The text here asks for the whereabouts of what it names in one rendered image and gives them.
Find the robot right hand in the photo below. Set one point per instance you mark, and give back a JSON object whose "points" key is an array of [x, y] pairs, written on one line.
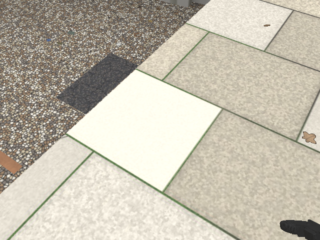
{"points": [[308, 229]]}

